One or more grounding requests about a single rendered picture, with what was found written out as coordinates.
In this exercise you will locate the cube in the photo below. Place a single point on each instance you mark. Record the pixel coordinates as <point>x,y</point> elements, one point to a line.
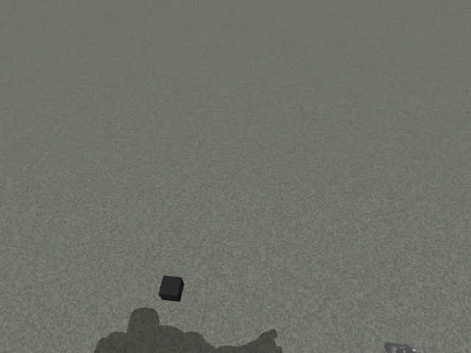
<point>171,288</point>

